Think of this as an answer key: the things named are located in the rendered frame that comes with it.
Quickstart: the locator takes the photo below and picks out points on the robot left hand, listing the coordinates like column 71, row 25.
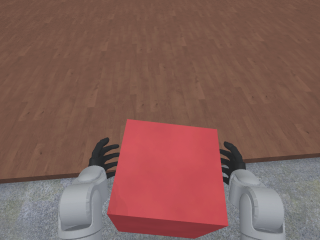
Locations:
column 98, row 158

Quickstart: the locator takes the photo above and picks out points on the right robot forearm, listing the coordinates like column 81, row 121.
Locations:
column 261, row 210

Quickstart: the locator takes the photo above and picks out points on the carton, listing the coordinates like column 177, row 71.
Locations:
column 168, row 181

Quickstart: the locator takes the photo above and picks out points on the left robot forearm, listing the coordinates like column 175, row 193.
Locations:
column 80, row 206

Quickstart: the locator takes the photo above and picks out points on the robot right hand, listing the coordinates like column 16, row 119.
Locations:
column 235, row 161

